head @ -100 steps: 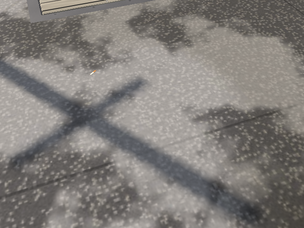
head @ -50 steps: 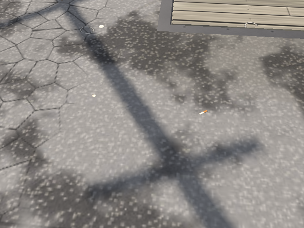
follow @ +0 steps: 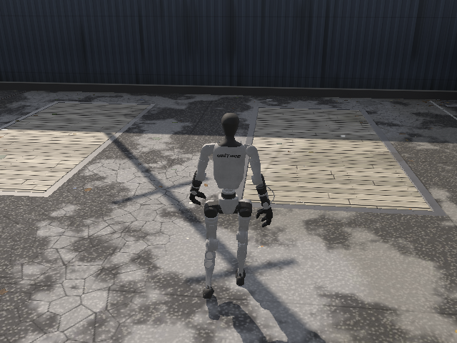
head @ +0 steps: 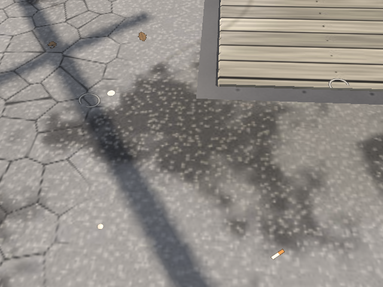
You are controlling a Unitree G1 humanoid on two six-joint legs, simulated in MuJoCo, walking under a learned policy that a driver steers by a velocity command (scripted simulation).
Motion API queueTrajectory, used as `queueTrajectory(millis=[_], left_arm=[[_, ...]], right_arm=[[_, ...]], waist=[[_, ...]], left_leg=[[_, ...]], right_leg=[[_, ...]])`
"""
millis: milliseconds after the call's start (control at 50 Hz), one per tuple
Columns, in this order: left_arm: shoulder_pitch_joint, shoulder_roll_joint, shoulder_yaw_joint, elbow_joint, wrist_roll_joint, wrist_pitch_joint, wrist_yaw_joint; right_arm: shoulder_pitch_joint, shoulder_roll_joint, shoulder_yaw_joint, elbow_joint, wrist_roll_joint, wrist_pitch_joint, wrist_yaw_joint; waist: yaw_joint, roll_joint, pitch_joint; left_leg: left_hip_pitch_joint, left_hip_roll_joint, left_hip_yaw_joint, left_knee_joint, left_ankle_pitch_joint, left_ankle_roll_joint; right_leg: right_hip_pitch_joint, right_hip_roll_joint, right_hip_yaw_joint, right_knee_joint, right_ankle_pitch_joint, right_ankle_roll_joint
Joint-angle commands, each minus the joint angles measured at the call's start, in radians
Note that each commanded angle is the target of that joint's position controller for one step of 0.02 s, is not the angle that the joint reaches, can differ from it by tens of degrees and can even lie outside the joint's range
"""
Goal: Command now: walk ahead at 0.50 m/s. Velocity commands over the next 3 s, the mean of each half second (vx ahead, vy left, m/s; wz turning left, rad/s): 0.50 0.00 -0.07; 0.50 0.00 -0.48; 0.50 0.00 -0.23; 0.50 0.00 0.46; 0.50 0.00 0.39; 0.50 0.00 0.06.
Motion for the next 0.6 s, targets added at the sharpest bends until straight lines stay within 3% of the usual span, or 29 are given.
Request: queueTrajectory(millis=[20, 40, 60, 120, 200, 260, 340, 380, 420, 440, 460, 480, 500, 520, 540, 560, 580, 600], left_arm=[[0.178, 0.135, 0.037, 0.003, -0.001, 0.003, 0.009], [0.137, 0.108, 0.030, -0.002, 0.010, 0.000, 0.005], [0.122, 0.093, 0.026, 0.001, 0.017, -0.004, 0.002], [0.145, 0.113, 0.033, 0.028, 0.012, -0.017, 0.005], [0.216, 0.139, 0.039, 0.064, 0.008, -0.006, 0.028], [0.260, 0.149, 0.038, 0.084, 0.001, 0.002, 0.037], [0.343, 0.157, 0.039, 0.125, -0.008, 0.017, 0.039], [0.364, 0.161, 0.042, 0.140, -0.012, 0.030, 0.044], [0.347, 0.178, 0.050, 0.139, -0.015, 0.039, 0.051], [0.327, 0.189, 0.054, 0.134, -0.016, 0.042, 0.053], [0.300, 0.187, 0.052, 0.126, -0.015, 0.045, 0.053], [0.289, 0.154, 0.040, 0.112, -0.005, 0.043, 0.052], [0.357, 0.055, 0.011, 0.082, 0.005, 0.030, 0.048], [0.415, 0.021, -0.002, 0.093, -0.014, 0.013, 0.043], [0.346, 0.137, 0.031, 0.086, -0.042, 0.006, 0.043], [0.270, 0.151, 0.037, 0.062, -0.046, 0.006, 0.046], [0.236, 0.135, 0.039, 0.057, -0.036, 0.012, 0.050], [0.240, 0.122, 0.047, 0.060, -0.027, 0.026, 0.053]], right_arm=[[-0.079, -0.140, -0.028, -0.106, 0.012, -0.045, -0.002], [-0.084, -0.127, -0.034, -0.106, -0.001, -0.036, -0.007], [-0.057, -0.105, -0.034, -0.100, -0.004, -0.023, -0.008], [-0.054, -0.070, -0.033, -0.101, -0.009, 0.004, -0.015], [-0.192, -0.064, -0.033, -0.145, -0.019, 0.002, -0.013], [-0.297, -0.042, -0.024, -0.172, -0.014, -0.008, -0.002], [-0.427, -0.040, -0.016, -0.218, -0.005, -0.018, 0.018], [-0.467, -0.048, -0.016, -0.243, -0.003, -0.029, 0.031], [-0.438, -0.073, -0.024, -0.244, -0.002, -0.039, 0.039], [-0.390, -0.093, -0.032, -0.233, -0.003, -0.044, 0.038], [-0.282, -0.123, -0.049, -0.202, -0.005, -0.047, 0.033], [-0.104, -0.180, -0.073, -0.156, -0.015, -0.049, 0.022], [0.048, -0.277, -0.097, -0.135, -0.038, -0.046, 0.011], [0.078, -0.239, -0.087, -0.122, -0.030, -0.037, 0.013], [0.017, -0.161, -0.063, -0.134, -0.023, -0.034, 0.010], [-0.056, -0.124, -0.052, -0.145, -0.020, -0.032, 0.006], [-0.124, -0.096, -0.043, -0.144, -0.022, -0.035, 0.008], [-0.171, -0.069, -0.036, -0.143, -0.026, -0.040, 0.011]], waist=[[0.097, -0.062, -0.120], [0.062, -0.058, -0.075], [0.034, -0.081, -0.072], [0.011, -0.078, -0.042], [0.044, -0.057, -0.006], [0.081, -0.059, 0.014], [0.128, -0.053, 0.051], [0.125, -0.058, 0.063], [0.091, -0.078, 0.044], [0.059, -0.092, 0.015], [-0.004, -0.091, -0.048], [-0.079, -0.070, -0.179], [-0.089, 0.111, -0.358], [-0.075, 0.292, -0.479], [-0.081, 0.188, -0.336], [-0.061, 0.140, -0.212], [-0.030, 0.081, -0.127], [0.004, 0.095, -0.080]], left_leg=[[-0.520, 0.101, -0.037, 0.253, 0.128, 0.023], [-0.463, 0.132, -0.035, 0.199, 0.184, 0.019], [-0.402, 0.150, -0.041, 0.170, 0.217, 0.016], [-0.399, 0.162, -0.025, 0.095, 0.282, -0.007], [-0.501, 0.163, -0.014, -0.115, 0.479, -0.033], [-0.471, 0.135, 0.015, -0.295, 0.598, -0.029], [-0.487, 0.104, 0.030, -0.425, 0.585, -0.022], [-0.494, 0.090, 0.020, -0.473, 0.525, -0.011], [-0.416, 0.072, 0.016, -0.514, 0.464, 0.005], [-0.325, 0.050, 0.031, -0.525, 0.434, 0.015], [-0.157, 0.022, 0.057, -0.555, 0.438, 0.035], [0.130, 0.073, 0.017, -0.512, 0.472, 0.076], [0.551, 0.331, -0.309, -0.499, 0.429, 0.187], [0.668, 0.459, -0.646, -0.638, 0.288, 0.269], [0.549, 0.422, -0.554, -0.675, 0.203, 0.220], [0.404, 0.391, -0.407, -0.700, 0.213, 0.180], [0.255, 0.350, -0.304, -0.747, 0.264, 0.162], [0.156, 0.313, -0.216, -0.789, 0.303, 0.145]], right_leg=[[0.502, -0.309, 0.462, -0.307, -0.042, -0.179], [0.390, -0.271, 0.384, -0.341, 0.032, -0.166], [0.327, -0.245, 0.336, -0.372, 0.059, -0.161], [0.263, -0.222, 0.241, -0.429, 0.158, -0.179], [0.317, -0.205, 0.171, -0.445, 0.243, -0.161], [0.339, -0.184, 0.125, -0.452, 0.217, -0.135], [0.445, -0.220, 0.141, -0.418, 0.197, -0.137], [0.502, -0.249, 0.174, -0.372, 0.224, -0.135], [0.523, -0.267, 0.205, -0.320, 0.276, -0.120], [0.515, -0.263, 0.210, -0.273, 0.361, -0.111], [0.484, -0.225, 0.187, -0.161, 0.490, -0.090], [0.360, -0.164, 0.150, 0.051, 0.456, -0.057], [0.002, -0.030, 0.075, 0.435, 0.109, 0.010], [-0.201, 0.043, 0.147, 0.662, -0.433, 0.031], [-0.283, -0.021, 0.204, 0.750, -0.397, 0.023], [-0.305, -0.070, 0.170, 0.745, -0.310, 0.017], [-0.266, -0.106, 0.156, 0.695, -0.235, 0.021], [-0.217, -0.136, 0.162, 0.646, -0.184, 0.022]])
